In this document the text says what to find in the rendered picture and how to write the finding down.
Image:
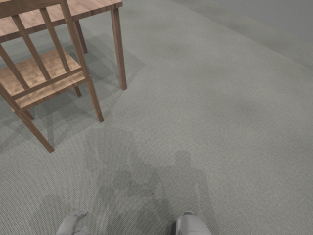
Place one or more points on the robot right thigh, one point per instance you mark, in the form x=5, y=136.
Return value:
x=191, y=225

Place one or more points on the robot left hand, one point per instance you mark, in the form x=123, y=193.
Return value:
x=68, y=226

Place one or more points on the chair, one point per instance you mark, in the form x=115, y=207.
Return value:
x=33, y=81

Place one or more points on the table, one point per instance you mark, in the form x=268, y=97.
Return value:
x=79, y=9

